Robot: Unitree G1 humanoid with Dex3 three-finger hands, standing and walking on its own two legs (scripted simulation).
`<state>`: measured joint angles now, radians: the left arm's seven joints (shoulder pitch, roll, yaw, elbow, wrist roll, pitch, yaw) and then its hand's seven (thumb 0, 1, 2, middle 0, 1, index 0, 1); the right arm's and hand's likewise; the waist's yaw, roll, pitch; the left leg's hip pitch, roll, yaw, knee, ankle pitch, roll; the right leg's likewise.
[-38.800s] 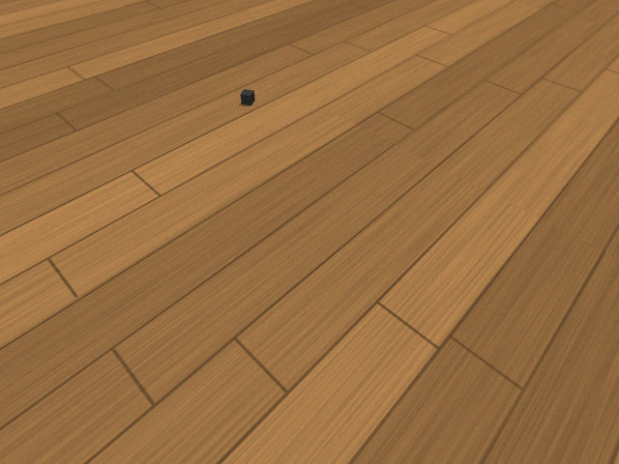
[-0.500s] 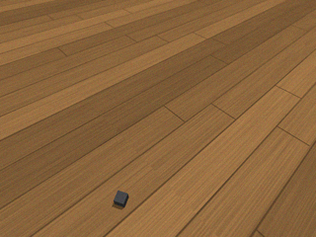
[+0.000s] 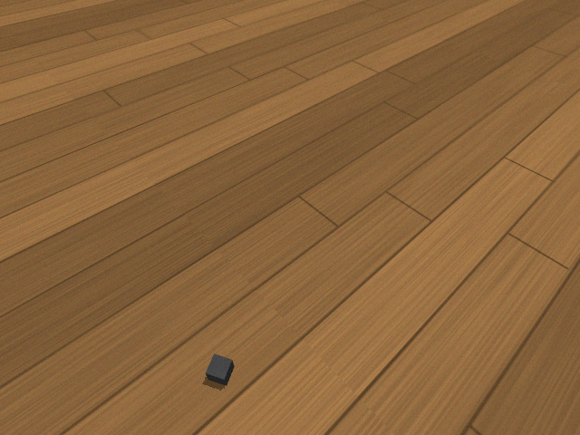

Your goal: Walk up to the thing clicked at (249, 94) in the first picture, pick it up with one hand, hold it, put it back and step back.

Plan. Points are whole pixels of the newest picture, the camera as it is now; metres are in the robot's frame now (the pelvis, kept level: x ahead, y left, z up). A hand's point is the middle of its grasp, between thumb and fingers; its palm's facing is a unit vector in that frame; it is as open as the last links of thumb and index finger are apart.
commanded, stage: stand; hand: left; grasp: from above
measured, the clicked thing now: (220, 369) +0.47 +0.22 -0.75
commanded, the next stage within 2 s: rise first in 1.14 s
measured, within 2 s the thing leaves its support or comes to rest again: neither
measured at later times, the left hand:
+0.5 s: hand out of the picture +0.08 +0.25 -0.15, palm faces -0.03 -0.94 -0.35, open 7.4 cm
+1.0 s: hand out of the picture +0.08 +0.25 -0.15, palm faces -0.04 -0.94 -0.35, open 7.4 cm
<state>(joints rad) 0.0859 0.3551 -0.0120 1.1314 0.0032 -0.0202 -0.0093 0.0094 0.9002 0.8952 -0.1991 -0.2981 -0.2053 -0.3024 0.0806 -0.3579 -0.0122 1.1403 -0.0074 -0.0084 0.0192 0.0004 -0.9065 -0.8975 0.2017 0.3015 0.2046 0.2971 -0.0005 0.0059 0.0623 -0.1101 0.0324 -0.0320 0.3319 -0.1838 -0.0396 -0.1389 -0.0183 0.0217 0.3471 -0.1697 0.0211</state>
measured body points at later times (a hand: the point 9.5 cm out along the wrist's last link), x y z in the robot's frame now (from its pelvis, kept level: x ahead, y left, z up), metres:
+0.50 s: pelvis +0.00 +0.00 +0.00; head +0.02 +0.00 +0.45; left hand +0.08 +0.30 -0.13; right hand +0.08 -0.31 -0.14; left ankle +0.00 +0.15 -0.75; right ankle +0.01 -0.13 -0.75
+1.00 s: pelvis +0.01 +0.00 +0.00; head +0.02 -0.01 +0.45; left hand +0.08 +0.30 -0.13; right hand +0.07 -0.31 -0.14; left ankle +0.00 +0.15 -0.75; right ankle +0.01 -0.13 -0.75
